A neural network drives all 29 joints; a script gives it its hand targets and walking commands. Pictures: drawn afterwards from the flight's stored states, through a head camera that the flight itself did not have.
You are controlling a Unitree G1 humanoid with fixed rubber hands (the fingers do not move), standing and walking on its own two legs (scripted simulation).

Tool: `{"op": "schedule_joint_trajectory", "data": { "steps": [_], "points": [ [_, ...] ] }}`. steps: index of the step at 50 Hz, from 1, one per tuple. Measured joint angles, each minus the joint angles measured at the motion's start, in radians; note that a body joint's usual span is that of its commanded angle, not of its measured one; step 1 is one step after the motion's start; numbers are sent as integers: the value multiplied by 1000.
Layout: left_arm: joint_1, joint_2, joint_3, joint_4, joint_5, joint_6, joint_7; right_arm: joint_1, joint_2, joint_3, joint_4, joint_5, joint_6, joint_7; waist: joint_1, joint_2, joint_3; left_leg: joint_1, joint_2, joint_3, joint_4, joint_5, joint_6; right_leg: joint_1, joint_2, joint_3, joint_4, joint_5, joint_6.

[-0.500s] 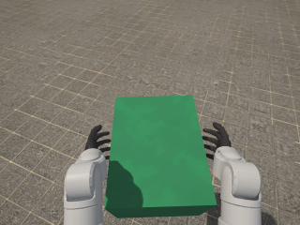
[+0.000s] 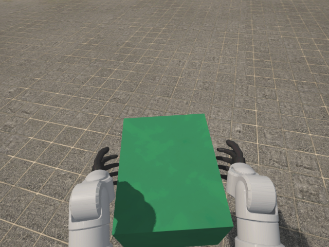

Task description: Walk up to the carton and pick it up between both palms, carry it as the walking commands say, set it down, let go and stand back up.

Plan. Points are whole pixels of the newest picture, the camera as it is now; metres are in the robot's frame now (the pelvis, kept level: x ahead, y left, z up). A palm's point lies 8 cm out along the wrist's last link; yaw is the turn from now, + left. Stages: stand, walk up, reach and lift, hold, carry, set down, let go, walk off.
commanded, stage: carry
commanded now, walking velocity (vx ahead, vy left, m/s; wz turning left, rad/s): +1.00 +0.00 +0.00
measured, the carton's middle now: (168, 178) +0.32 -0.01 +0.00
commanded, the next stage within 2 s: none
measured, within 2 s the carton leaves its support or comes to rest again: neither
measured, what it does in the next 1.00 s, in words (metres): walks ahead: right foot, then left foot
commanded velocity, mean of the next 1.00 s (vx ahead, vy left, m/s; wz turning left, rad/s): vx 1.00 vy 0.00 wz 0.00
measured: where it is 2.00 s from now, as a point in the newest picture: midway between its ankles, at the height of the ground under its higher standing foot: (162, 78)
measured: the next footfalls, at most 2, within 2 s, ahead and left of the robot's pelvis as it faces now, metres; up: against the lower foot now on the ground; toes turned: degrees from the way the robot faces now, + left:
right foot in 0.36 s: +0.57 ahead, -0.10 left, +0.00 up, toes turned -6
left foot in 0.82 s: +1.04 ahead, +0.07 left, +0.00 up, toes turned +10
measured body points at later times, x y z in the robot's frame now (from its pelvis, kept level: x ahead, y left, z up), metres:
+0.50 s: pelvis +0.51 -0.04 +0.03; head +0.53 -0.04 +0.48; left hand +0.77 +0.16 +0.09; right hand +0.83 -0.15 +0.09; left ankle +0.33 +0.06 -0.57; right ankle +0.53 -0.10 -0.71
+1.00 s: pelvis +1.03 +0.01 +0.03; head +1.05 +0.00 +0.48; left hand +1.33 +0.14 +0.08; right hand +1.31 -0.17 +0.09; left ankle +1.00 +0.06 -0.71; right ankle +0.97 -0.12 -0.63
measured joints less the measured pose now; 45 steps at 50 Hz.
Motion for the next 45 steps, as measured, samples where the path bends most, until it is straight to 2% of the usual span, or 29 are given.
{"op": "schedule_joint_trajectory", "data": {
  "steps": [1,2,4,5,8,10,13,16,18,19,20,22,23,25,30,32,34,37,39,40,41,42,43,44,45],
  "points": [
    [-1,-1,4,9,2,0,1,-7,2,-5,15,-1,0,1,-6,-2,3,19,1,1,10,-36,5,-109,21,61,205,0,-2],
    [0,0,1,14,6,0,-1,-9,3,-10,23,-3,0,4,-11,0,6,47,3,-2,0,-54,-13,-208,36,92,340,-1,-8],
    [7,2,-12,12,22,2,-10,2,1,-9,20,3,-1,2,-16,5,15,122,4,-13,-51,-84,-18,-373,29,100,405,21,-20],
    [11,2,-17,4,27,5,-14,9,-1,-5,11,10,0,-2,-16,8,21,163,5,-18,-83,-92,-11,-440,15,91,370,36,-22],
    [16,2,-30,-31,30,10,-12,23,-4,0,-25,27,-2,-8,-13,11,30,294,6,-39,-190,-132,-53,-595,-35,50,164,65,-7],
    [16,2,-38,-53,29,9,-8,25,-5,-2,-46,29,-6,-3,-9,17,32,389,9,-56,-275,-146,-65,-651,-50,19,-31,108,6],
    [12,1,-40,-91,24,10,-1,19,-4,1,-76,25,-10,6,5,26,31,536,27,-79,-396,-173,-95,-677,-33,-54,-298,219,7],
    [-1,-2,-43,-96,16,9,5,16,-3,-6,-98,9,-7,21,16,37,25,658,62,-95,-427,-223,-121,-643,17,-123,-426,298,-9],
    [-13,-4,-51,-71,12,12,10,29,-6,-16,-104,0,1,27,26,27,15,672,89,-94,-268,-281,-129,-551,44,-163,-481,283,-16],
    [-20,-6,-59,-49,10,6,13,29,-8,-28,-101,-2,3,30,44,45,14,625,125,-101,-91,-244,-120,-527,58,-176,-446,265,-49],
    [-27,-7,-60,-34,12,5,16,22,-5,-41,-88,-10,3,40,64,52,13,533,127,-155,145,-225,-113,-519,64,-182,-402,214,-69],
    [-32,-9,-57,-21,5,13,33,14,-3,-49,-60,-33,-1,66,85,42,14,318,85,-245,560,-200,-94,-468,69,-182,-407,135,-78],
    [-28,-8,-56,-16,0,16,40,16,-4,-47,-47,-43,-3,76,93,32,13,226,69,-257,673,-180,-86,-430,71,-175,-439,129,-60],
    [-13,-5,-54,-14,-20,22,61,23,-6,-35,-26,-59,-7,91,104,14,10,72,59,-244,731,-150,-85,-347,72,-161,-511,104,-61],
    [-8,-3,-40,-37,-60,18,89,25,-5,-18,-33,-70,-22,99,111,3,3,-180,100,-187,503,-57,-133,-137,71,-117,-664,52,-61],
    [-13,-4,-38,-46,-57,11,81,28,-6,-13,-50,-70,-27,96,98,5,0,-228,108,-161,365,3,-151,-40,68,-104,-725,14,-40],
    [-23,-6,-35,-52,-48,8,68,28,-6,-12,-68,-62,-27,84,80,3,-4,-245,102,-116,219,53,-156,59,61,-97,-785,-25,-12],
    [-28,-7,-32,-53,-34,5,51,23,-5,-16,-79,-36,-21,57,57,4,-2,-216,63,-43,44,142,-141,192,47,-100,-824,-73,3],
    [-11,-3,-34,-52,-29,11,43,28,-5,-11,-72,-16,-10,38,48,11,-2,-140,25,-13,-29,162,-130,247,35,-105,-746,-99,12],
    [4,0,-35,-49,-25,16,36,30,-6,-5,-63,-8,0,27,42,23,-5,-73,11,-3,-73,158,-127,244,27,-112,-630,-111,15],
    [14,5,-30,-42,-16,19,22,29,-5,6,-48,-4,8,16,33,25,-11,-21,0,-3,-79,90,-82,198,7,-113,-445,-51,10],
    [7,4,-15,-19,-7,15,7,20,-4,11,-27,-4,8,5,13,12,-14,-19,-6,0,-28,26,-33,96,1,-53,-186,-23,3],
    [-1,1,-1,-2,-3,11,3,6,-2,5,-9,-3,9,-1,5,4,-9,-8,-7,5,3,-17,-1,-24,20,25,67,-18,2],
    [-3,-1,3,5,0,9,2,-2,1,-1,4,-6,9,2,0,2,-3,15,-7,4,5,-30,7,-136,39,77,258,-16,-1],
    [0,-1,-1,8,6,7,-1,-4,2,-4,10,-9,7,7,-5,3,4,48,-7,-1,-8,-48,1,-234,49,100,373,-12,-8]
  ]
}}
